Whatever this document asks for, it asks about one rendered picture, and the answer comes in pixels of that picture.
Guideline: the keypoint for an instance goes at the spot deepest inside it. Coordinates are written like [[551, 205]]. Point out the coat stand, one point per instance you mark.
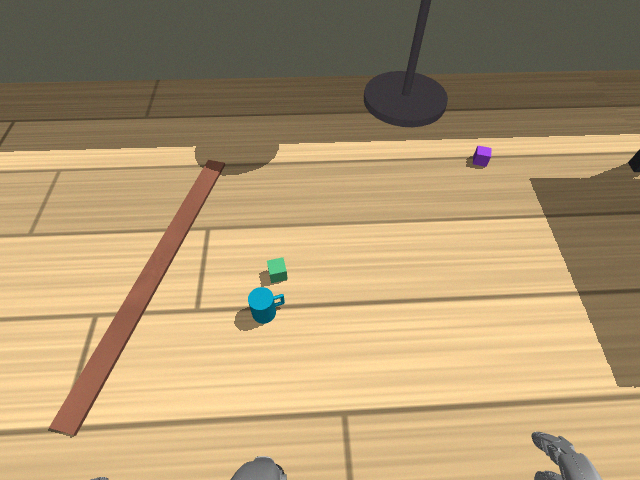
[[406, 98]]

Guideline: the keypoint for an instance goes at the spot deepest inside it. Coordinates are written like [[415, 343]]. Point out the right robot hand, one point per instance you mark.
[[572, 465]]

